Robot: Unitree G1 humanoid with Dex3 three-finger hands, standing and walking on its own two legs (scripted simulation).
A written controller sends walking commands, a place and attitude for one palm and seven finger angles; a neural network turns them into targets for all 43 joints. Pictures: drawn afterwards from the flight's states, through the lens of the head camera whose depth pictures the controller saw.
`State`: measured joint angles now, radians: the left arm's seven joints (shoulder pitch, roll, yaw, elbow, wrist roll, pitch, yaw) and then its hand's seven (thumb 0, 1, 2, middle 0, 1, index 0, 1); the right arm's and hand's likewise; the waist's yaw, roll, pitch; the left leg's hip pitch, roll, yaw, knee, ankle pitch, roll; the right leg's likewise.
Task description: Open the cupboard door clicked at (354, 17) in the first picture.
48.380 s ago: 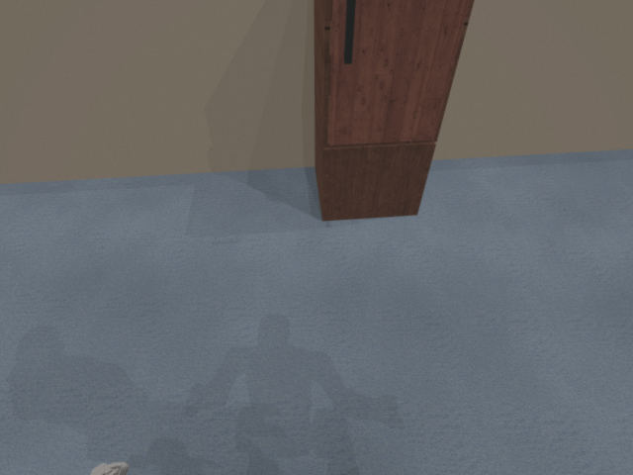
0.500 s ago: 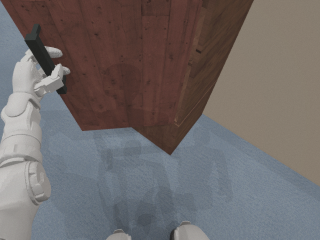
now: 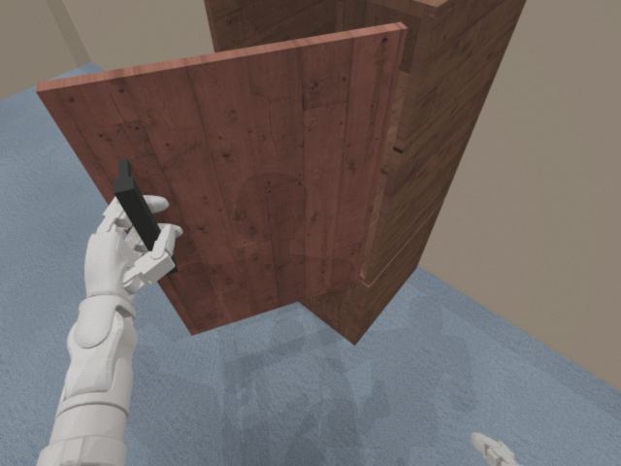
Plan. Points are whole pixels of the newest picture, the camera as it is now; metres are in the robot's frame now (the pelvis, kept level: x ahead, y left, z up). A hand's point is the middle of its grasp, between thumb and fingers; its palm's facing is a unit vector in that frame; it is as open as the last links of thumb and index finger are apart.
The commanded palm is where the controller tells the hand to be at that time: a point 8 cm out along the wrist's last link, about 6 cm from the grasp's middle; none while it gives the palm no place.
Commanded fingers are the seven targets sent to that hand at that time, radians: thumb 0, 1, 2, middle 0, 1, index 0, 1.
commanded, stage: pull the door open along its arc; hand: left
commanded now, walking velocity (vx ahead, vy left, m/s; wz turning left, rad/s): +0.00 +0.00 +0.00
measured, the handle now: (148, 221) +0.41 +0.22 +0.09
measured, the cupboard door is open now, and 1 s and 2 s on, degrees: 60 85 87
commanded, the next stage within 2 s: open thumb and fingers to let go in 0.60 s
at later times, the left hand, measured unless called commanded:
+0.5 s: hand (218, 318) +0.27 +0.11 +0.09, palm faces +0.45 -0.89 +0.02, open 6.0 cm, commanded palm +0.20 +0.13 +0.09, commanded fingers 0.00 0.90 0.90 -0.40 -1.35 -0.40 -1.35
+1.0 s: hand (242, 334) +0.25 +0.08 +0.09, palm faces +0.45 -0.89 -0.02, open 8.0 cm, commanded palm +0.20 +0.12 +0.09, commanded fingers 0.00 -0.22 0.42 -0.32 -1.23 -0.32 -1.23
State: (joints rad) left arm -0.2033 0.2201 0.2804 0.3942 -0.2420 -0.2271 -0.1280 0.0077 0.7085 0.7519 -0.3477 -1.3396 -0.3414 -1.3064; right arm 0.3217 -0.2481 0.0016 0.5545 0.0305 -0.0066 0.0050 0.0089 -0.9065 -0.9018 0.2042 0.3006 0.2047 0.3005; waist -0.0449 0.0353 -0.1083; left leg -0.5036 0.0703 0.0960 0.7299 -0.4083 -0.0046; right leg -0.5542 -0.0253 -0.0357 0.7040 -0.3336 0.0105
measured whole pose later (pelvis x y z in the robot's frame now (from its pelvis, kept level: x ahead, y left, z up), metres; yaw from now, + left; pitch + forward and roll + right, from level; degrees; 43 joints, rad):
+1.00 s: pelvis -0.02 -0.03 +0.00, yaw +5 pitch +2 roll +0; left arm 0.17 -0.08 -0.22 -0.06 0.07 -0.05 0.53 0.01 0.36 0.67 -0.35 -1.29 -0.36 -1.29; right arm 0.16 -0.18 0.03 0.57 -0.07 0.01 -0.02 0.01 -0.91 -0.90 0.20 0.30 0.21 0.30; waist 0.02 0.05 -0.04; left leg -0.37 0.05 0.00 0.71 -0.38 -0.04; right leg -0.39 -0.04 -0.12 0.71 -0.36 -0.03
